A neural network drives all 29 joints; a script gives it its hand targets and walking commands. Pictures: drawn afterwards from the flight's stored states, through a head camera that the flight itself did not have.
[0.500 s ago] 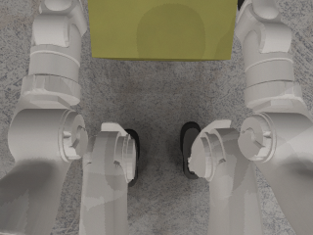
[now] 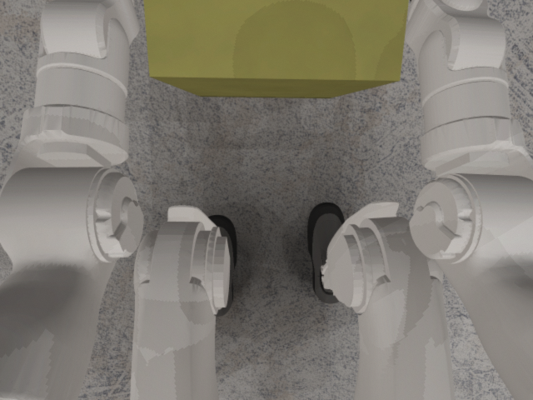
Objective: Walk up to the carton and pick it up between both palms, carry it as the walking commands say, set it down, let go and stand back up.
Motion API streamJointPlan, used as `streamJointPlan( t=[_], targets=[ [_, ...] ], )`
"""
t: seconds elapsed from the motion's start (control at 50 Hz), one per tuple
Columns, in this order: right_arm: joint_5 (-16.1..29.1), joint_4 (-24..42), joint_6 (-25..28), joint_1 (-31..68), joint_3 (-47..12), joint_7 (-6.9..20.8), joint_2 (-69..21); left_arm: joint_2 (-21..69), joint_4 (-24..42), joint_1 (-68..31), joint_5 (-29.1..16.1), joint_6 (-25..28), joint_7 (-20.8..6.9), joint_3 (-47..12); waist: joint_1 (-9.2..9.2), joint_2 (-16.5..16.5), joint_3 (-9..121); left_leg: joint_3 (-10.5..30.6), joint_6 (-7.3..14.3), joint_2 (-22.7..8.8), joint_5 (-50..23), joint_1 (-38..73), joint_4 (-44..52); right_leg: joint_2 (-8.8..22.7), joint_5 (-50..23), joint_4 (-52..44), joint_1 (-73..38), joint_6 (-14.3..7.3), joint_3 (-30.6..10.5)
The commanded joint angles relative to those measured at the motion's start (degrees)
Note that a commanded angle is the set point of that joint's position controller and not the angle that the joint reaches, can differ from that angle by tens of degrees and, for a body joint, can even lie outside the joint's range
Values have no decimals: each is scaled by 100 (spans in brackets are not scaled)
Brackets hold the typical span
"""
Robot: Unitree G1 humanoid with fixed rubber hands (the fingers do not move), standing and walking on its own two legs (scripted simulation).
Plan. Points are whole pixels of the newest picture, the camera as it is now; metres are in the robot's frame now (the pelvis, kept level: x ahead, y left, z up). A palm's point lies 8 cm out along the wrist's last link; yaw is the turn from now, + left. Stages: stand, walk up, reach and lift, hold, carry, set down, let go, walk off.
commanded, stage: set down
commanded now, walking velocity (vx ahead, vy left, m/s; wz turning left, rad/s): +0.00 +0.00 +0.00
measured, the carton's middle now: out of the picture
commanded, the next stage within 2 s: none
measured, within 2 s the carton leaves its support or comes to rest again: neither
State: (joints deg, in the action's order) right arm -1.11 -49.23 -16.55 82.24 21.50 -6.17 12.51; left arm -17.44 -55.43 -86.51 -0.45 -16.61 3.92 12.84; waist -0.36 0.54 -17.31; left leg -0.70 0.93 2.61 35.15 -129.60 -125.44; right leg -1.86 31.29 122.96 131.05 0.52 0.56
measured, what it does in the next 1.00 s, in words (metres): stands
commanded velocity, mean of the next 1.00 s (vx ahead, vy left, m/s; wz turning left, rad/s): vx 0.00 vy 0.00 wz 0.00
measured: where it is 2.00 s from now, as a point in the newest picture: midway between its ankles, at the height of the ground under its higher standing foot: (272, 275)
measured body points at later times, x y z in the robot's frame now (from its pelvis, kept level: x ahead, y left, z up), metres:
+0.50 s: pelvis +0.00 +0.00 -0.01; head +0.37 +0.01 +0.24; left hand +0.58 +0.17 -0.16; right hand +0.57 -0.16 -0.15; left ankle +0.10 +0.11 -0.34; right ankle +0.12 -0.12 -0.34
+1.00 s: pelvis +0.00 +0.00 -0.01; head +0.37 +0.01 +0.24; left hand +0.59 +0.17 -0.16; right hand +0.58 -0.16 -0.16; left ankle +0.10 +0.11 -0.34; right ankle +0.12 -0.12 -0.34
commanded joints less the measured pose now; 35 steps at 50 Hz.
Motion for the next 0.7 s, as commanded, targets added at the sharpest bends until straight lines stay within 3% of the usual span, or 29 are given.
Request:
streamJointPlan(
  t=[0.0,0.26,0.68],
  targets=[
    [681,591,225,3678,-2255,1623,-5090,5377,884,-3166,-652,294,-1649,-1771,46,-97,7165,-101,13,344,-2124,3337,1000,-450,-1886,-595,-3714,-15,295],
    [525,176,147,3345,-2026,1703,-4954,5207,493,-2781,-343,167,-1798,-1538,118,-133,5992,-70,41,298,-1541,2879,1023,-434,-1276,-571,-3160,-29,273],
    [159,-346,-3,2782,-1507,1842,-4595,4884,-62,-2211,210,-64,-1943,-1043,88,-237,4497,7,74,282,-789,2699,1096,-374,-466,-591,-2609,-59,271]
  ],
)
